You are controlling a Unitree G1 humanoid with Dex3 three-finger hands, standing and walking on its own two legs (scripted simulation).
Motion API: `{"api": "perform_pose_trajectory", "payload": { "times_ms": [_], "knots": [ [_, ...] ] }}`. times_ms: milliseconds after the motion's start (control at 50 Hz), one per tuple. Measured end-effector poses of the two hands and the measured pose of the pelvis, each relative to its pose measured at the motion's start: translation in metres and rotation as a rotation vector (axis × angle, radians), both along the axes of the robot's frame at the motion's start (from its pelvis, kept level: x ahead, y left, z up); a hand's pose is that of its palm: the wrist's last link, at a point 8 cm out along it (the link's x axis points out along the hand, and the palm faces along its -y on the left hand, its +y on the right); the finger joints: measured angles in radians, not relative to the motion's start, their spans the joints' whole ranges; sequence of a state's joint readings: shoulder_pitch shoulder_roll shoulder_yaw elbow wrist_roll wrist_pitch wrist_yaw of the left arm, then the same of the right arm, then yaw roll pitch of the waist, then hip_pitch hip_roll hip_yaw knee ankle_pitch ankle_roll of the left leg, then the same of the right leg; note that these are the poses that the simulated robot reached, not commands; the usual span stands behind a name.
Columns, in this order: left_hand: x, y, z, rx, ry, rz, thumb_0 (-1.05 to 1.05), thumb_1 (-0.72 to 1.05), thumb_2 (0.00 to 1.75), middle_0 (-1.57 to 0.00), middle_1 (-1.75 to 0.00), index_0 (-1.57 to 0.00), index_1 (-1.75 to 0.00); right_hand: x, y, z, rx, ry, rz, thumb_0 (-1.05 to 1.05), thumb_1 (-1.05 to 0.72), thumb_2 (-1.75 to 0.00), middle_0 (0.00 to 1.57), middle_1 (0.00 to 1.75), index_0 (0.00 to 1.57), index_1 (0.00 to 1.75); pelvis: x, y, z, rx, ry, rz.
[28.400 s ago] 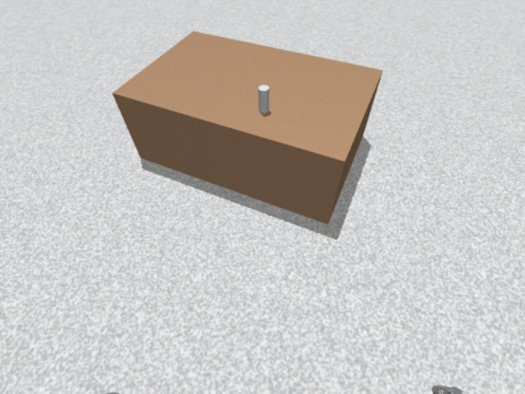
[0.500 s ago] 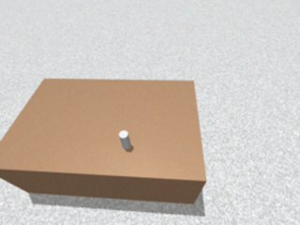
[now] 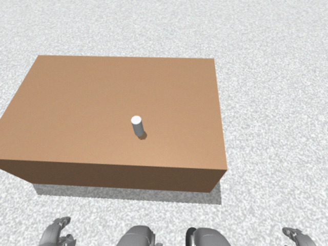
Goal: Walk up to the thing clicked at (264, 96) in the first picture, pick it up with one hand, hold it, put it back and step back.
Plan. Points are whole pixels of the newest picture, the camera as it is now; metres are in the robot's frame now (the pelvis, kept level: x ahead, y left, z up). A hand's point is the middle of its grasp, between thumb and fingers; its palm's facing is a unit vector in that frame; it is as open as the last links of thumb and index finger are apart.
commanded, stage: step back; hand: left
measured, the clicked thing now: (137, 126) +0.57 +0.15 -0.30
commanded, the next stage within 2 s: none
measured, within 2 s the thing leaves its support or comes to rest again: neither
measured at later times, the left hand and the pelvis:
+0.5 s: hand out of the picture +0.01 +0.30 -0.16, palm faces -0.07 -0.91 -0.41, open 7.3 cm; pelvis -0.10 +0.03 -0.02, yaw -3 degrees
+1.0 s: hand out of the picture -0.12 +0.32 -0.16, palm faces -0.03 -0.93 -0.37, open 7.3 cm; pelvis -0.23 +0.05 +0.00, yaw -3 degrees
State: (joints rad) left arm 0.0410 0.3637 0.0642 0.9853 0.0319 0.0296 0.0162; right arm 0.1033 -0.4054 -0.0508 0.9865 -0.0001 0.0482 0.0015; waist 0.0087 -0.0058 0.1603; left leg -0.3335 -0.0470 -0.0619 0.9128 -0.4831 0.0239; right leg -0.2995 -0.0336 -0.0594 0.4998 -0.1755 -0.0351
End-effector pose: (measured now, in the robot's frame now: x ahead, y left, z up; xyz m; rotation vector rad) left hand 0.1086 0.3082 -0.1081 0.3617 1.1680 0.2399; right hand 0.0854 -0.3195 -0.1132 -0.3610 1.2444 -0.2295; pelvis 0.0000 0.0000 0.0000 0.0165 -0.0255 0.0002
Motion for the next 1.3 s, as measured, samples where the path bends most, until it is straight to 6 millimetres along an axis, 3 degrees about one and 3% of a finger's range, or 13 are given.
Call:
{"api": "perform_pose_trajectory", "payload": {
  "times_ms": [100,180,260,360,480,580,700,800,920,1040,1140,1200,1300],
  "knots": [
    [0.008,0.026,-0.015,-0.015,-0.071,-0.027,0.00,0.91,0.89,-0.21,-0.30,-0.21,-0.30,-0.037,0.014,-0.005,-0.057,0.039,0.005,0.00,-0.91,-0.90,0.20,0.30,0.20,0.30,-0.021,0.025,-0.016,-0.010,-0.003,0.026],
    [-0.003,0.037,-0.017,-0.028,-0.058,-0.018,0.00,0.91,0.89,-0.21,-0.30,-0.21,-0.30,-0.070,0.035,0.001,-0.045,0.079,-0.004,0.00,-0.91,-0.90,0.20,0.30,0.20,0.30,-0.036,0.036,-0.011,-0.020,-0.011,0.029],
    [-0.026,0.042,-0.014,-0.035,-0.028,-0.011,0.00,0.91,0.89,-0.21,-0.30,-0.21,-0.30,-0.086,0.049,0.007,-0.038,0.081,-0.009,0.00,-0.91,-0.90,0.20,0.30,0.20,0.30,-0.048,0.041,-0.003,-0.030,0.006,0.012],
    [-0.061,0.046,-0.015,-0.020,0.029,-0.029,0.00,0.91,0.89,-0.21,-0.30,-0.21,-0.30,-0.088,0.055,0.003,-0.026,0.005,-0.013,0.01,-0.91,-0.90,0.20,0.30,0.20,0.30,-0.068,0.044,-0.004,-0.030,0.005,-0.023],
    [-0.097,0.037,-0.017,0.008,0.038,-0.052,0.00,0.91,0.89,-0.21,-0.30,-0.21,-0.30,-0.096,0.044,-0.015,0.005,-0.074,-0.009,0.00,-0.90,-0.90,0.20,0.30,0.20,0.30,-0.098,0.035,-0.017,-0.019,-0.006,-0.058],
    [-0.132,0.025,-0.004,-0.001,0.029,-0.051,0.00,0.91,0.89,-0.21,-0.30,-0.21,-0.30,-0.110,0.040,-0.016,0.027,-0.085,-0.027,0.00,-0.91,-0.90,0.20,0.30,0.20,0.30,-0.122,0.032,-0.011,-0.005,-0.018,-0.057],
    [-0.150,0.032,0.006,0.012,-0.030,-0.048,0.00,0.90,0.89,-0.21,-0.30,-0.21,-0.30,-0.139,0.041,-0.008,0.003,-0.078,0.005,0.00,-0.91,-0.90,0.20,0.30,0.20,0.30,-0.149,0.040,-0.007,0.006,0.001,-0.039],
    [-0.162,0.050,-0.008,0.000,-0.095,-0.049,0.00,0.90,0.89,-0.21,-0.30,-0.21,-0.30,-0.169,0.050,-0.007,-0.041,-0.062,0.037,0.00,-0.91,-0.90,0.20,0.30,0.20,0.30,-0.178,0.050,-0.019,0.001,-0.015,-0.003],
    [-0.199,0.054,-0.012,-0.022,-0.051,-0.027,0.00,0.91,0.89,-0.21,-0.30,-0.21,-0.30,-0.210,0.063,0.011,-0.032,-0.062,0.036,0.01,-0.91,-0.90,0.20,0.30,0.20,0.30,-0.211,0.052,-0.007,-0.020,-0.021,-0.022],
    [-0.249,0.050,-0.012,-0.021,0.009,-0.045,0.00,0.91,0.89,-0.21,-0.30,-0.21,-0.30,-0.235,0.056,0.018,-0.041,-0.123,0.019,0.01,-0.90,-0.90,0.20,0.30,0.20,0.30,-0.245,0.045,-0.005,-0.030,-0.011,-0.063],
    [-0.287,0.038,-0.014,0.001,0.042,-0.075,0.00,0.91,0.89,-0.21,-0.30,-0.21,-0.30,-0.262,0.035,0.008,-0.036,-0.170,0.015,0.00,-0.90,-0.90,0.20,0.30,0.20,0.30,-0.281,0.032,-0.014,-0.021,-0.013,-0.100],
    [-0.314,0.025,-0.014,0.018,0.042,-0.080,0.00,0.91,0.89,-0.21,-0.30,-0.21,-0.30,-0.282,0.018,-0.006,-0.024,-0.180,-0.004,0.00,-0.90,-0.90,0.20,0.30,0.20,0.30,-0.304,0.021,-0.022,-0.041,-0.022,-0.100],
    [-0.354,0.011,0.003,0.019,0.043,-0.065,0.00,0.91,0.89,-0.21,-0.30,-0.21,-0.30,-0.327,0.009,-0.008,-0.006,-0.138,-0.045,0.01,-0.91,-0.90,0.20,0.30,0.20,0.30,-0.330,0.015,-0.012,0.009,-0.020,-0.093]
  ]
}}
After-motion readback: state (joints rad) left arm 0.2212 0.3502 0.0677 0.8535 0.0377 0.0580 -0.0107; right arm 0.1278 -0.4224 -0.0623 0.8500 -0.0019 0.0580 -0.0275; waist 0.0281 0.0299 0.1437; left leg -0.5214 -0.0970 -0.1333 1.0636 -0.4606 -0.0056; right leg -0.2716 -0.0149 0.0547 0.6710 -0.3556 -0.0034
